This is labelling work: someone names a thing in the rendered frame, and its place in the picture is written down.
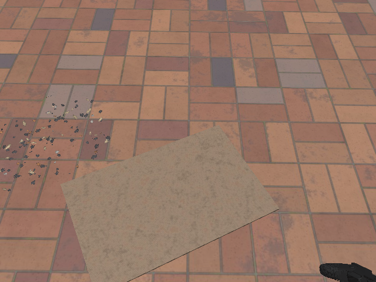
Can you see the robot right hand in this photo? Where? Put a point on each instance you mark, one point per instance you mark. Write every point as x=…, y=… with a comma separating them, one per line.
x=347, y=272

